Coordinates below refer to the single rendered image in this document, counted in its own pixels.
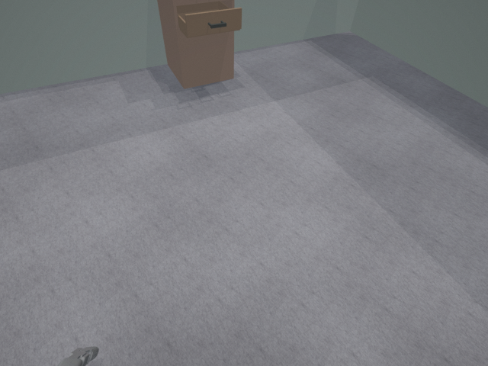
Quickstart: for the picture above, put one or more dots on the cabinet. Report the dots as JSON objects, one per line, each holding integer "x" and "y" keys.
{"x": 199, "y": 60}

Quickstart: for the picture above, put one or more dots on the drawer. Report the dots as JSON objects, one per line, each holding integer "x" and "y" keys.
{"x": 193, "y": 19}

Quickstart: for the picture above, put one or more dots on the left robot hand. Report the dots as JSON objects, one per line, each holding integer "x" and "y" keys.
{"x": 80, "y": 357}

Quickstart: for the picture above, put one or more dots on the handle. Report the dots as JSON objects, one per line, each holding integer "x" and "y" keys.
{"x": 222, "y": 24}

